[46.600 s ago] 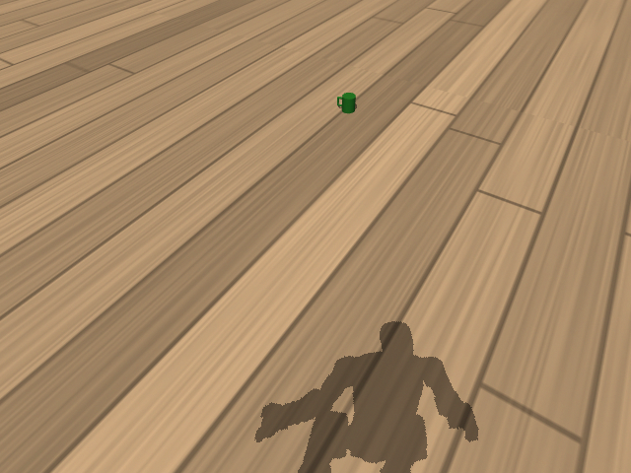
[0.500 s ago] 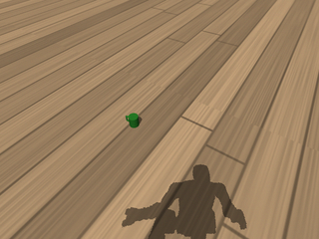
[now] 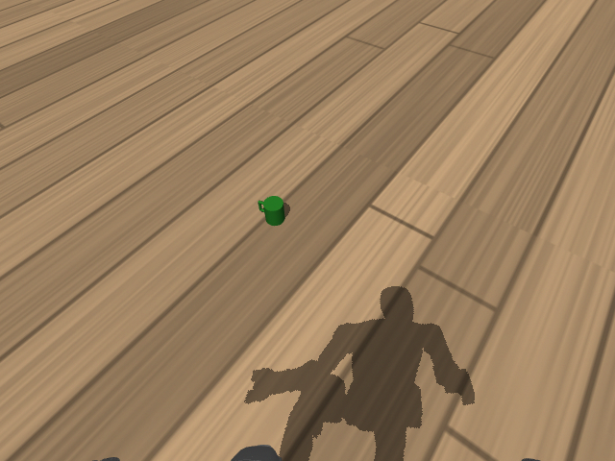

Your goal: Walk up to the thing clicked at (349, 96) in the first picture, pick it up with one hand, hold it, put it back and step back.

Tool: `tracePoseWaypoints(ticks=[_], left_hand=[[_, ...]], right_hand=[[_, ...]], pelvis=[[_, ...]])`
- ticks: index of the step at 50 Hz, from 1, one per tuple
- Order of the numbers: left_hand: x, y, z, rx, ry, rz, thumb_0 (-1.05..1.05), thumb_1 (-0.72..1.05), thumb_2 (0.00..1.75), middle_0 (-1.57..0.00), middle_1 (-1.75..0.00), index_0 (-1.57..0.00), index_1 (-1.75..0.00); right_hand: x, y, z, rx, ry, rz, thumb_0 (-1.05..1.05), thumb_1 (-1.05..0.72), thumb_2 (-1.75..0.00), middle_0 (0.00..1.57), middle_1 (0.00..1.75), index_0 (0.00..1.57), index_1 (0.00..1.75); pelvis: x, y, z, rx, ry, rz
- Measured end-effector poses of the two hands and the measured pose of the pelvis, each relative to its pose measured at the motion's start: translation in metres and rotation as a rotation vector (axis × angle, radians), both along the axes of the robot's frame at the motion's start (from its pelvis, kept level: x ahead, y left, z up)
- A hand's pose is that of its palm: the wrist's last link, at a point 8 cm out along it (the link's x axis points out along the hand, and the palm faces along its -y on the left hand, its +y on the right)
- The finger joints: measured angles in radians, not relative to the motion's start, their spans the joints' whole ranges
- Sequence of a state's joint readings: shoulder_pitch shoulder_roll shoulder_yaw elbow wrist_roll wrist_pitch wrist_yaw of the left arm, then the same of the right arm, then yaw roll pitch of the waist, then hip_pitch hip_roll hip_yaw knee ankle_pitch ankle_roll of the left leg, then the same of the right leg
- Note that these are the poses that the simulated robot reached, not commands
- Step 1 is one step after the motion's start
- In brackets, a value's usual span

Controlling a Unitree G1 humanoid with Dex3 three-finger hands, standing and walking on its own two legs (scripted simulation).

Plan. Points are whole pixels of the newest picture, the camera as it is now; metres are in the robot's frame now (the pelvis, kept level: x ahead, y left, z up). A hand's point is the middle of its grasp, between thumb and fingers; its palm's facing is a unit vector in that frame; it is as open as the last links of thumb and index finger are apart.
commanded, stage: step back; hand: left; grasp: from above
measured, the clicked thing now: (270, 209) +1.08 +0.24 -0.71
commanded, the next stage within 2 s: stand in 0.10 s
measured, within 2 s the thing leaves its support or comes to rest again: neither
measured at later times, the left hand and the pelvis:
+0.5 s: hand out of the picture +0.08 +0.25 -0.13, palm faces -0.03 -0.94 -0.34, open 7.3 cm; pelvis +0.01 +0.00 +0.02, yaw +0 degrees
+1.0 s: hand out of the picture +0.08 +0.25 -0.13, palm faces -0.04 -0.94 -0.34, open 7.3 cm; pelvis +0.01 +0.00 +0.03, yaw +0 degrees
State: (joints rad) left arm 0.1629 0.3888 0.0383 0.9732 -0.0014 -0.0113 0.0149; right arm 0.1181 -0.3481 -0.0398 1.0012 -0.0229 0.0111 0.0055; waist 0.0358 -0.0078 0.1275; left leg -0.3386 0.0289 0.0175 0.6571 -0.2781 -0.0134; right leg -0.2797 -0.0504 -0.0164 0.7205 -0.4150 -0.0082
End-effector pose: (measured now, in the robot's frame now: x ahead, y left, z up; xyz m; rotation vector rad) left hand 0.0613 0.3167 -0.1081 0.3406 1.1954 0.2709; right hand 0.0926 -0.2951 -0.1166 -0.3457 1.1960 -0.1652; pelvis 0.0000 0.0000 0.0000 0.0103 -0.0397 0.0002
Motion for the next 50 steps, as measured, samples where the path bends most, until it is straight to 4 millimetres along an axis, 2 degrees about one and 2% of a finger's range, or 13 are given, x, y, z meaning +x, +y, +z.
tracePoseWaypoints(ticks=[7, 14, 20, 36, 50], left_hand=[[0.018, -0.001, -0.001, -0.024, -0.004, -0.038, 0.00, 0.91, 0.90, -0.20, -0.30, -0.21, -0.30], [0.022, -0.012, 0.007, -0.060, 0.006, -0.044, 0.00, 0.91, 0.90, -0.20, -0.30, -0.21, -0.30], [0.020, -0.017, 0.011, -0.066, 0.015, -0.048, 0.00, 0.91, 0.90, -0.20, -0.30, -0.21, -0.30], [0.014, -0.020, 0.016, -0.060, 0.046, -0.048, 0.00, 0.91, 0.90, -0.20, -0.30, -0.21, -0.30], [0.018, -0.021, 0.016, -0.063, 0.049, -0.051, 0.00, 0.91, 0.90, -0.20, -0.30, -0.21, -0.30]], right_hand=[[0.023, 0.013, 0.010, 0.018, -0.060, -0.010, 0.00, -0.90, -0.90, 0.21, 0.30, 0.20, 0.30], [0.029, 0.013, 0.021, 0.025, -0.076, 0.004, 0.00, -0.90, -0.90, 0.21, 0.30, 0.20, 0.30], [0.021, 0.006, 0.025, 0.023, -0.063, -0.012, 0.00, -0.90, -0.90, 0.21, 0.30, 0.20, 0.30], [-0.019, -0.004, 0.021, 0.021, 0.034, -0.057, 0.00, -0.90, -0.90, 0.21, 0.30, 0.20, 0.29], [-0.020, -0.002, 0.021, 0.022, 0.042, -0.058, 0.00, -0.90, -0.90, 0.21, 0.30, 0.20, 0.29]], pelvis=[[0.006, 0.004, 0.005, -0.024, 0.004, -0.011], [0.011, 0.006, 0.016, -0.018, -0.004, -0.006], [0.009, 0.003, 0.022, -0.016, -0.011, -0.006], [0.006, -0.002, 0.026, -0.016, -0.006, -0.006], [0.009, -0.002, 0.027, -0.015, 0.002, -0.009]])
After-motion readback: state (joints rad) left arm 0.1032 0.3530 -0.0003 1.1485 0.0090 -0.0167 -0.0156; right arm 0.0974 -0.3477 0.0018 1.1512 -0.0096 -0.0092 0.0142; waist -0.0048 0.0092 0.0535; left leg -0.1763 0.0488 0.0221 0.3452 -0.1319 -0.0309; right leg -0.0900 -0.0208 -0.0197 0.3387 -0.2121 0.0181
